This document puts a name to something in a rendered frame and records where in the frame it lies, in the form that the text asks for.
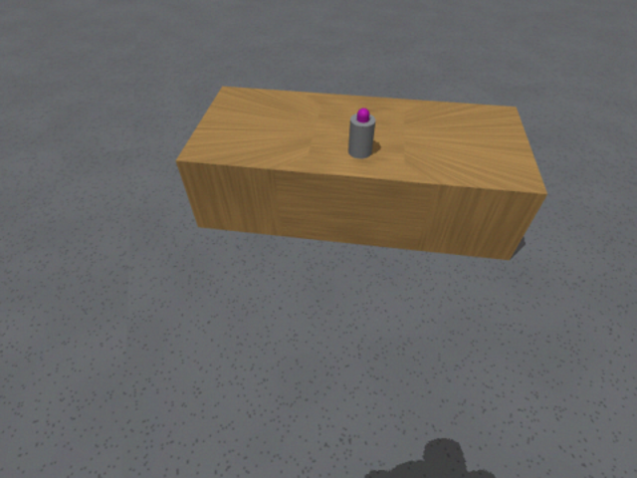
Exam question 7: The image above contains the bottle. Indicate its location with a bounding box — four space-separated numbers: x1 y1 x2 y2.
348 108 375 158

